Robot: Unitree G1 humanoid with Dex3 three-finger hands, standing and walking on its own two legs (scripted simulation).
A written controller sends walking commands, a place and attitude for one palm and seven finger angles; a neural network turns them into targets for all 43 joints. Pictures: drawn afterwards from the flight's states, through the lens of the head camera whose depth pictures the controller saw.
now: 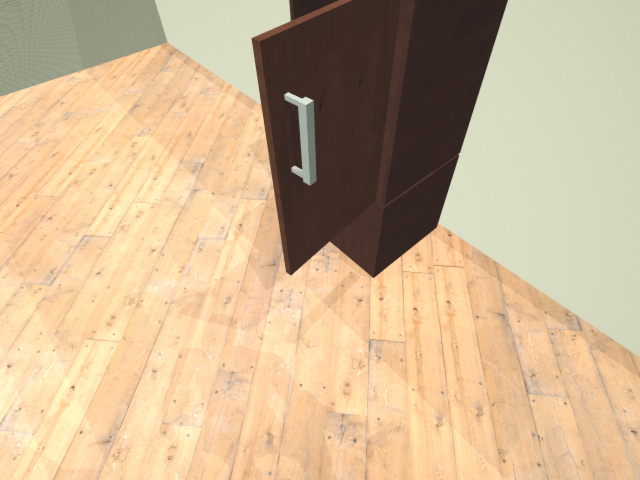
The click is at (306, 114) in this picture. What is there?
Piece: cupboard door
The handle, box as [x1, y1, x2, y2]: [284, 92, 316, 185]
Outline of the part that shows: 288,92 284,94 285,99 298,106 302,157 302,168 300,169 293,166 291,169 293,172 302,177 303,181 310,185 316,180 313,100 306,97 300,98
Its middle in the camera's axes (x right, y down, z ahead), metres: -0.04 -0.18 +0.71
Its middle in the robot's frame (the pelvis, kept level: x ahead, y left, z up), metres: +0.66 +0.07 +0.05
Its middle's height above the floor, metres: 0.83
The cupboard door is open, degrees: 97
